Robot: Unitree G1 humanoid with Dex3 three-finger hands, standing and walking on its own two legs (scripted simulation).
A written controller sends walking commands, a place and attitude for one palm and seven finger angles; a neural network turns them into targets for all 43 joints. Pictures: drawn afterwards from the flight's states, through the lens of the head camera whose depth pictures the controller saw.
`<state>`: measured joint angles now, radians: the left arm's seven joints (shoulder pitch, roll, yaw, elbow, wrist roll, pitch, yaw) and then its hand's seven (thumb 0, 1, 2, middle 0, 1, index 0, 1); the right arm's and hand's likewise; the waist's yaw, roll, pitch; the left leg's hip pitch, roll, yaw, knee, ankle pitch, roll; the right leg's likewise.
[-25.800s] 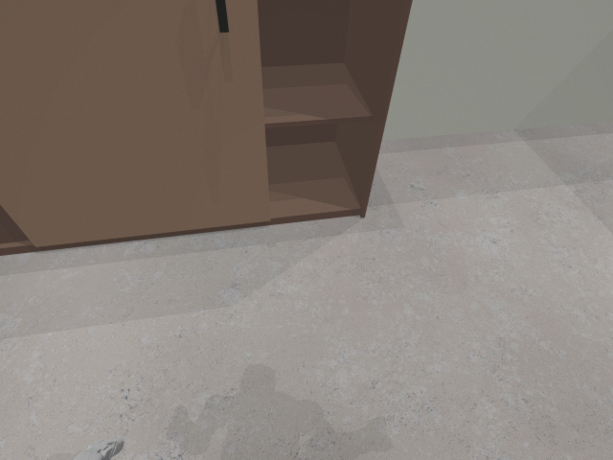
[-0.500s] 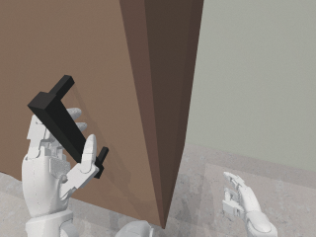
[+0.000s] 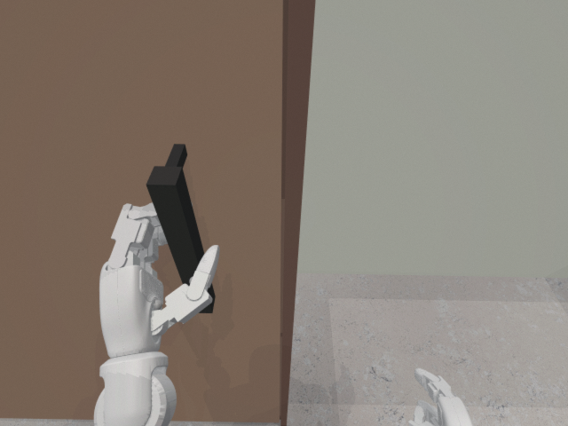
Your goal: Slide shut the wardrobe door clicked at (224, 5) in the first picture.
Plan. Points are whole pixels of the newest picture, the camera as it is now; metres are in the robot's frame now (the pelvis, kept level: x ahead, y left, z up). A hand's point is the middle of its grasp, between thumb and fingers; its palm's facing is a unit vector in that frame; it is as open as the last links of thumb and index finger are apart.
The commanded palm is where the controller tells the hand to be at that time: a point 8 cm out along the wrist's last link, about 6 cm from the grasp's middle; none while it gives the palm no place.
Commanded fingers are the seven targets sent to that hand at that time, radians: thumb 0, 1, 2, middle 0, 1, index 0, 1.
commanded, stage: stop walking and hold the door there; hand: left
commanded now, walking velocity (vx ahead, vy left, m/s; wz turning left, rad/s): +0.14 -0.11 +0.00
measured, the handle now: (192, 238) +0.26 +0.13 +0.19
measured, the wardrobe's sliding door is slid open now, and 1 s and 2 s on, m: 0.00 0.00 0.00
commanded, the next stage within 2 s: loosen the grip on the handle in 0.44 s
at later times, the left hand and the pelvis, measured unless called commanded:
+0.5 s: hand (211, 280) +0.22 +0.10 +0.18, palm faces +0.15 -0.99 +0.02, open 6.3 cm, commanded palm +0.19 +0.10 +0.17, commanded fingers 0.00 0.90 0.90 -0.45 -1.40 -0.45 -1.40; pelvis +0.00 -0.01 +0.01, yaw +0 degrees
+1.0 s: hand (210, 279) +0.22 +0.10 +0.18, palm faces +0.16 -0.99 +0.01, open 14.1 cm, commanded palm +0.19 +0.14 +0.18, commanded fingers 0.00 -0.55 0.20 -0.26 -1.17 -0.26 -1.17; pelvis -0.04 -0.03 -0.01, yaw +0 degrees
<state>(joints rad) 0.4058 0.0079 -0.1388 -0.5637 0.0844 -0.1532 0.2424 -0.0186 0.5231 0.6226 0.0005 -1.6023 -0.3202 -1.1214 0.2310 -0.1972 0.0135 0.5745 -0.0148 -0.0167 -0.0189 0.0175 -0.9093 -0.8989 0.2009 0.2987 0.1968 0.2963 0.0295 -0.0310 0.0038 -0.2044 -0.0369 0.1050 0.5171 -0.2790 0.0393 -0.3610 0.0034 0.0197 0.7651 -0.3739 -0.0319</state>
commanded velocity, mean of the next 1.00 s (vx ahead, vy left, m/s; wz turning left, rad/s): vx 0.01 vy -0.01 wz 0.00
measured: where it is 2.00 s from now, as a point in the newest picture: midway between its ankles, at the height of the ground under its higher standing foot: outside the picture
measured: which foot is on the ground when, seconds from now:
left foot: down 0.00-1.00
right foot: up 0.00-0.26, down 0.28-1.00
